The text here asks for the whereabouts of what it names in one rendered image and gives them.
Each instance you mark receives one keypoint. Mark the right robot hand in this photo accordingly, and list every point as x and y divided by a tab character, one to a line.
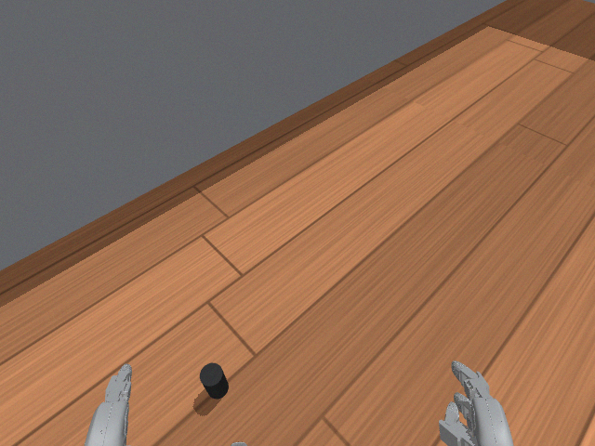
487	424

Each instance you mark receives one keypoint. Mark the left robot hand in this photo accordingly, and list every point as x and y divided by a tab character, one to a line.
109	423

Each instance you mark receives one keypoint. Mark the can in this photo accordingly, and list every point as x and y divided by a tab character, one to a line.
214	381

